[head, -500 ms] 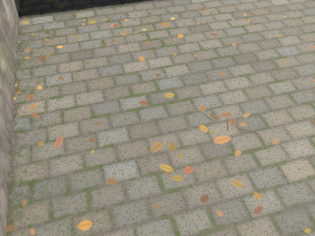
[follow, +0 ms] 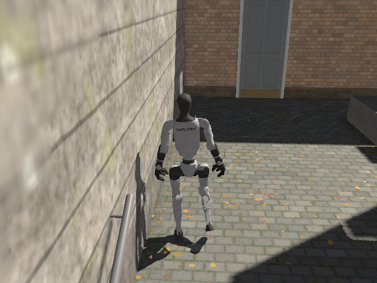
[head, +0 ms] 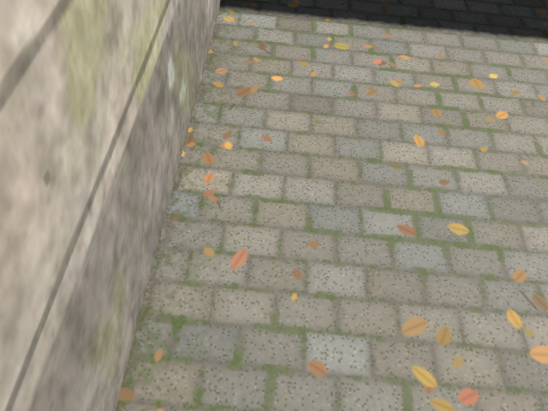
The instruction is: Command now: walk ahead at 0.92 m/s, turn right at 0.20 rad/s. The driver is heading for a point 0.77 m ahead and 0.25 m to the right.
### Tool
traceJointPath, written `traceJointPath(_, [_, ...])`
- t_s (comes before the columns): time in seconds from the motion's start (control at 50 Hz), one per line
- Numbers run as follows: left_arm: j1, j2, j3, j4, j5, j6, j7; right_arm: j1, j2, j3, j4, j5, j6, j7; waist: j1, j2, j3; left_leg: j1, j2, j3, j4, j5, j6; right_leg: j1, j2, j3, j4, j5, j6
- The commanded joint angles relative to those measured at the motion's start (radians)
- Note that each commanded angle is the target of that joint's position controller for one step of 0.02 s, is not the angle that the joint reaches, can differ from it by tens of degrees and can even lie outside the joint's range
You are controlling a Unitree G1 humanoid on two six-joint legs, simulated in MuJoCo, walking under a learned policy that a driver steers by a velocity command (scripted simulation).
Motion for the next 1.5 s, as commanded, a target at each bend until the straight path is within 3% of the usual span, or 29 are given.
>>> traceJointPath(0.02, [-0.05, 0.061, 0.008, -0.072, -0.016, 0.023, -0.019, 0.031, -0.169, -0.039, -0.042, 0.02, -0.044, -0.031, -0.008, 0.121, 0.022, 0.245, 0.27, -0.281, -0.467, -0.072, -0.082, -0.287, -0.021, 0.104, -0.083, 0.163, 0.006])
traceJointPath(0.22, [-0.305, 0.028, -0.009, -0.171, -0.012, 0.077, -0.058, 0.213, -0.112, -0.015, 0.114, 0.027, -0.066, -0.033, -0.032, 0.098, 0.201, 0.492, 0.208, 0.156, -0.556, 0.419, -0.097, -0.424, 0.015, -0.105, -0.357, 0.281, -0.106])
traceJointPath(0.3, [-0.273, 0.02, -0.028, -0.176, -0.021, 0.087, -0.049, 0.186, -0.156, -0.016, 0.119, 0.029, -0.064, -0.036, 0.053, 0.106, 0.168, 0.475, 0.222, 0.259, -0.395, 1.305, -0.104, -0.131, 0.099, -0.315, -0.455, 0.16, -0.166])
traceJointPath(0.36, [-0.011, 0.126, 0.019, -0.092, -0.025, 0.087, -0.028, 0.138, -0.269, -0.04, 0.13, 0.021, -0.036, -0.036, 0.216, 0.209, -0.005, 0.49, 0.294, 0.21, 0.051, 1.743, -0.019, 0.269, 0.197, -0.321, -0.507, -0.036, -0.215])
traceJointPath(0.38, [0.186, 0.179, 0.056, -0.035, -0.03, 0.081, -0.009, 0.051, -0.316, -0.059, 0.095, 0.025, -0.034, -0.027, 0.319, 0.206, -0.052, 0.344, 0.286, 0.168, 0.324, 1.713, 0.014, 0.482, 0.206, -0.28, -0.535, -0.141, -0.24])
traceJointPath(0.4, [0.268, 0.212, 0.081, 0.006, -0.039, 0.063, 0.012, -0.083, -0.289, -0.062, 0.071, 0.017, -0.02, -0.015, 0.374, 0.145, -0.035, 0.098, 0.137, 0.126, 0.775, 1.034, 0.028, 0.68, 0.118, -0.065, -0.768, -0.135, -0.316])
traceJointPath(0.42, [0.169, 0.25, 0.085, 0.019, -0.054, 0.063, 0.028, -0.153, -0.072, -0.005, 0.007, -0.003, -0.047, 0.011, 0.207, -0.147, 0.072, -0.274, -0.072, 0.05, 1.137, -0.099, 0.014, 0.714, 0.05, 0.171, -0.734, 0.233, -0.31])
traceJointPath(0.44, [0.112, 0.327, 0.096, -0.031, -0.014, 0.075, 0.027, -0.062, -0.077, 0.004, -0.103, 0.034, -0.08, 0.028, 0.118, -0.193, -0.168, -0.55, -0.093, -0.168, 1.208, -0.1, -0.011, 0.997, -0.129, 0.656, -0.931, 0.034, -0.496])
traceJointPath(0.46, [0.147, 0.271, 0.088, 0.004, -0.023, 0.06, 0.039, -0.09, -0.116, 0.007, -0.089, 0.014, -0.107, 0.017, 0.122, 0.013, -0.142, -0.533, -0.026, -0.237, 1.076, -0.035, 0.007, 0.909, -0.171, 0.773, -1.081, -0.13, -0.448])
traceJointPath(0.48, [0.14, 0.184, 0.062, 0.023, -0.009, 0.056, 0.048, -0.114, -0.122, 0.007, -0.074, 0.008, -0.115, 0.007, 0.079, 0.13, -0.012, -0.509, -0.008, -0.225, 1.018, -0.018, -0.001, 0.713, -0.151, 0.733, -1.123, -0.161, -0.399])
traceJointPath(0.52, [0.066, 0.149, 0.037, 0.014, -0.006, 0.029, 0.047, -0.151, -0.071, 0.03, -0.08, -0.044, -0.074, -0.004, -0.01, 0.24, 0.079, -0.484, 0.047, -0.212, 0.951, -0.093, -0.025, 0.445, -0.075, 0.583, -1.075, -0.002, -0.335])
traceJointPath(0.56, [0.061, 0.157, 0.021, 0.019, -0.029, 0.006, 0.041, -0.161, -0.051, 0.046, -0.111, -0.064, -0.031, 0.0, -0.058, 0.166, 0.095, -0.444, 0.082, -0.166, 0.799, -0.133, -0.049, 0.253, -0.006, 0.446, -1.099, 0.061, -0.31])
traceJointPath(0.64, [0.11, 0.17, 0.03, 0.044, -0.057, -0.009, 0.046, -0.407, -0.041, 0.07, -0.193, -0.029, -0.032, 0.018, 0.025, 0.083, 0.156, -0.106, 0.052, -0.064, 0.207, 0.342, -0.073, 0.047, 0.087, 0.249, -1.163, 0.512, -0.22])
traceJointPath(0.7, [0.211, 0.202, 0.047, 0.092, -0.069, 0.001, 0.042, -0.347, -0.027, 0.075, -0.145, -0.009, -0.047, 0.02, 0.088, 0.007, 0.043, 0.046, -0.069, -0.004, -0.052, 0.599, -0.02, 0.291, 0.086, 0.206, -1.019, 0.824, -0.136])
traceJointPath(0.74, [0.193, 0.22, 0.056, 0.102, -0.052, -0.001, 0.05, -0.206, -0.088, 0.05, -0.087, -0.002, -0.064, -0.003, 0.023, -0.034, -0.031, 0.194, -0.11, -0.018, -0.162, 0.67, -0.02, 0.418, 0.082, 0.209, -0.766, 0.892, -0.077])
traceJointPath(0.76, [0.089, 0.127, 0.034, 0.062, -0.088, -0.005, 0.065, -0.051, -0.146, -0.009, -0.112, 0.014, -0.087, -0.009, -0.165, -0.04, -0.11, 0.496, -0.046, -0.12, -0.161, 0.763, -0.019, 0.279, 0.104, 0.274, -0.521, 0.696, -0.016])
traceJointPath(0.78, [0.011, 0.044, 0.0, 0.041, -0.046, -0.005, 0.067, 0.199, -0.184, -0.009, -0.017, 0.013, -0.087, -0.01, -0.247, 0.074, -0.263, 0.75, 0.182, -0.264, -0.009, 1.16, 0.042, 0.154, 0.203, 0.15, -0.108, -0.166, 0.041])
traceJointPath(0.8, [0.202, 0.011, -0.015, 0.001, -0.046, -0.01, 0.061, 0.24, -0.169, 0.012, -0.001, -0.045, -0.098, 0.007, -0.13, 0.327, -0.481, 0.921, 0.387, -0.537, 0.103, 1.635, 0.17, 0.056, 0.223, 0.213, 0.206, -0.478, 0.058])
traceJointPath(0.82, [0.235, 0.085, -0.001, -0.006, -0.096, -0.013, 0.051, 0.209, -0.175, -0.007, -0.006, -0.051, -0.096, 0.011, -0.121, 0.38, -0.565, 0.961, 0.423, -0.64, 0.037, 1.51, 0.255, -0.028, 0.178, 0.279, 0.294, -0.42, 0.087])
traceJointPath(0.84, [0.173, 0.123, 0.006, -0.015, -0.139, 0.001, 0.044, 0.126, -0.156, -0.024, -0.01, -0.026, -0.089, 0.003, -0.116, 0.307, -0.513, 0.883, 0.414, -0.639, -0.03, 1.108, 0.288, -0.134, 0.099, 0.232, 0.302, -0.357, 0.102])
traceJointPath(0.88, [-0.002, 0.129, 0.009, -0.029, -0.114, 0.044, 0.057, 0.027, -0.065, 0.006, 0.003, 0.016, -0.072, -0.009, -0.087, 0.03, -0.216, 0.448, 0.298, -0.514, -0.186, 0.765, 0.234, -0.13, 0.01, 0.093, 0.197, -0.274, 0.098])
traceJointPath(0.92, [-0.029, 0.068, -0.006, -0.062, -0.1, 0.067, 0.057, -0.018, -0.045, 0.016, 0.037, 0.007, -0.072, 0.002, -0.013, 0.025, -0.067, 0.137, 0.254, -0.412, -0.266, 0.793, 0.21, -0.018, -0.043, 0.085, 0.006, -0.259, 0.067])
traceJointPath(1.04, [-0.086, 0.035, -0.042, -0.063, -0.084, 0.06, 0.057, -0.113, -0.179, -0.018, 0.086, 0.026, -0.066, 0.026, 0.045, 0.106, -0.125, -0.037, 0.164, -0.145, -0.326, 0.768, 0.146, 0.341, -0.038, -0.026, -0.587, 0.118, 0.037])
traceJointPath(1.12, [-0.11, 0.072, -0.03, -0.047, -0.039, 0.059, 0.053, -0.046, -0.103, 0.014, 0.115, 0.045, -0.035, 0.025, 0.048, 0.102, -0.103, -0.016, 0.097, -0.121, -0.194, 0.374, 0.051, 0.492, -0.015, -0.044, -0.836, 0.26, -0.034])
traceJointPath(1.14, [-0.125, 0.15, -0.015, -0.057, -0.023, 0.061, 0.055, 0.046, -0.056, 0.031, 0.127, 0.024, -0.037, 0.028, -0.001, -0.042, -0.098, -0.076, 0.012, -0.064, -0.085, 0.149, -0.014, 0.56, -0.148, 0.113, -0.879, 0.573, -0.077])
traceJointPath(1.16, [-0.17, 0.141, -0.023, -0.076, -0.022, 0.076, 0.054, 0.181, 0.005, 0.054, 0.155, 0.012, -0.027, 0.03, -0.061, -0.168, -0.166, -0.05, -0.018, -0.047, -0.011, -0.088, -0.063, 0.539, -0.273, 0.227, -0.926, 0.549, -0.194])
traceJointPath(1.24, [-0.34, 0.072, -0.035, -0.11, -0.057, 0.086, 0.039, 0.119, -0.039, 0.053, 0.164, -0.002, 0.027, 0.008, -0.086, -0.068, -0.02, 0.092, 0.008, -0.062, -0.13, 0.059, -0.079, 0.278, -0.115, 0.154, -0.983, -0.064, -0.095])
traceJointPath(1.38, [-0.252, 0.041, -0.02, -0.011, -0.06, 0.071, 0.035, 0.093, -0.047, 0.053, 0.203, 0.021, 0.016, 0.009, -0.039, 0.031, -0.079, 0.11, 0.036, -0.078, -0.176, 0.221, -0.09, 0.484, -0.054, 0.062, -0.827, 0.547, -0.084])
traceJointPath(1.5, [-0.252, 0.035, -0.002, 0.06, -0.068, 0.1, 0.048, 0.064, -0.027, 0.048, 0.229, 0.019, 0.029, -0.002, -0.035, 0.033, -0.055, 0.142, 0.03, -0.061, -0.214, 0.224, -0.1, 0.513, -0.038, 0.045, -0.846, 0.552, -0.074])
